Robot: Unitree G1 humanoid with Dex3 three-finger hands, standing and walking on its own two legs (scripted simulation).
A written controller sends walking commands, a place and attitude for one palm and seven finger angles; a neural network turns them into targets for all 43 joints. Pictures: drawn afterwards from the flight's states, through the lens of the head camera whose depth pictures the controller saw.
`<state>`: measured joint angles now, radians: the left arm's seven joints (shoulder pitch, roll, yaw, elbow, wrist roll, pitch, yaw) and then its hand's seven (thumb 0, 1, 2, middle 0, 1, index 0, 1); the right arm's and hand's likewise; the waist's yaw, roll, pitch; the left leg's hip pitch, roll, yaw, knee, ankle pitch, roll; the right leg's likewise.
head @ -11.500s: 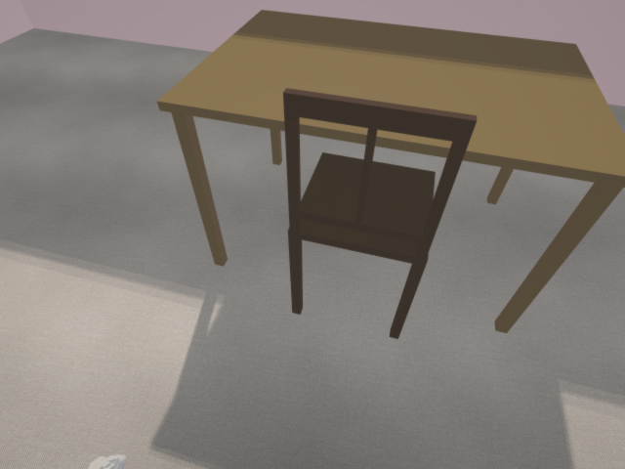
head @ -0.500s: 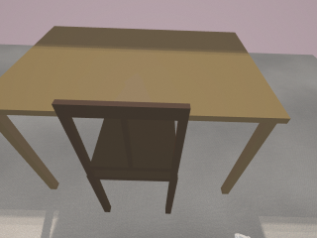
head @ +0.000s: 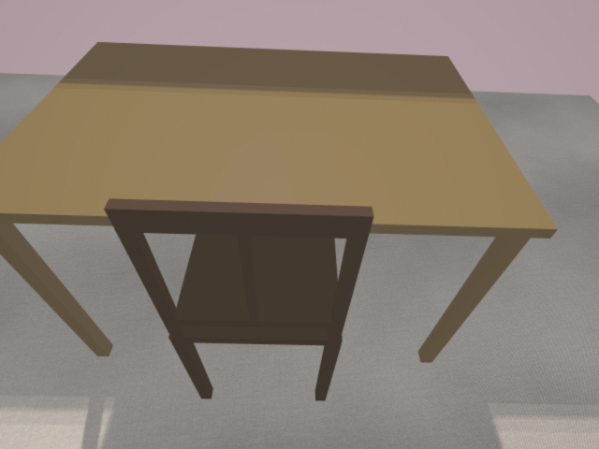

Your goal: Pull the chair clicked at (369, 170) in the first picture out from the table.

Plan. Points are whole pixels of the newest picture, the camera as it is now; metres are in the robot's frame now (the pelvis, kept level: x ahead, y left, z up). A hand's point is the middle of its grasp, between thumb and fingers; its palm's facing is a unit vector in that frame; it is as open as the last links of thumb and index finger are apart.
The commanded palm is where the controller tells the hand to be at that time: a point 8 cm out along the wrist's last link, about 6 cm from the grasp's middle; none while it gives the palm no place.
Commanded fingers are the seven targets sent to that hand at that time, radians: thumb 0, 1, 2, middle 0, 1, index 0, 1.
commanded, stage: come to a stop and stand still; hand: left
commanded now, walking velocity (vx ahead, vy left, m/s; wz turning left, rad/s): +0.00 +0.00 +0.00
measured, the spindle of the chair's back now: (249, 280) +0.42 +0.12 -0.10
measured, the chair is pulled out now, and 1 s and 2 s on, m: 0.00 0.00 0.00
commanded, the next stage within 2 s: look again from close up in 0.92 s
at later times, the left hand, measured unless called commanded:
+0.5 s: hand out of the picture +0.05 +0.14 -0.18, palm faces +0.02 -0.98 -0.19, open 7.4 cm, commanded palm none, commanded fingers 0.00 0.90 0.90 -0.20 -0.30 -0.20 -0.30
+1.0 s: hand out of the picture +0.03 +0.11 -0.17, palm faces +0.01 -0.99 -0.17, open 7.4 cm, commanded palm none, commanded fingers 0.00 0.90 0.90 -0.20 -0.30 -0.20 -0.30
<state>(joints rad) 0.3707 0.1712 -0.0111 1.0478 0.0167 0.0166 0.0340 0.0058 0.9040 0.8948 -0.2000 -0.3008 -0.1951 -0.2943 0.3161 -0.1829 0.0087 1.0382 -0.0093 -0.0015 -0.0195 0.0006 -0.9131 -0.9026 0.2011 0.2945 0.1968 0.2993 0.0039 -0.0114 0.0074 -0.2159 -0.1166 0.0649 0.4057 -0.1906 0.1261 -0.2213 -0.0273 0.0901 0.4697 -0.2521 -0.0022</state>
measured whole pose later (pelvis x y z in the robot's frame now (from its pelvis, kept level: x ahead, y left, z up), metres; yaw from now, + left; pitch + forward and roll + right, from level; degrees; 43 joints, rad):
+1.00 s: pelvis +0.04 -0.05 +0.00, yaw +0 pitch +0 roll +0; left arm 0.32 0.16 -0.03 1.08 0.00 -0.02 0.04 0.00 0.90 0.89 -0.20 -0.30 -0.20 -0.29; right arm 0.28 -0.15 0.03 1.14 0.00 -0.03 -0.03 0.00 -0.91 -0.90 0.20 0.29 0.20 0.30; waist 0.00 -0.02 0.01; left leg -0.15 -0.05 0.03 0.40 -0.24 0.05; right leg -0.13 0.04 0.06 0.40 -0.26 -0.02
